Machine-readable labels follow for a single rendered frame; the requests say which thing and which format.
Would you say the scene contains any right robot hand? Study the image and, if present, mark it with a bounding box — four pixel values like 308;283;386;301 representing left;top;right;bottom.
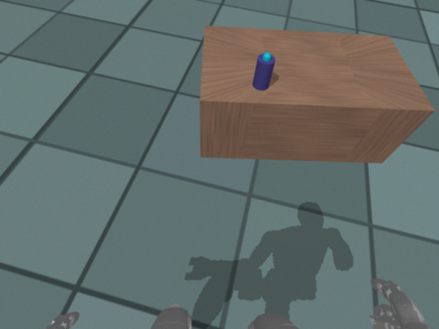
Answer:
369;278;427;329

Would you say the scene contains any bottle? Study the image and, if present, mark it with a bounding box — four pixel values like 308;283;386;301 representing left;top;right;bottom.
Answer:
252;52;275;90

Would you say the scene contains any left robot hand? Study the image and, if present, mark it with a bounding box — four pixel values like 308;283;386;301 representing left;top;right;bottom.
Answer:
45;311;79;329

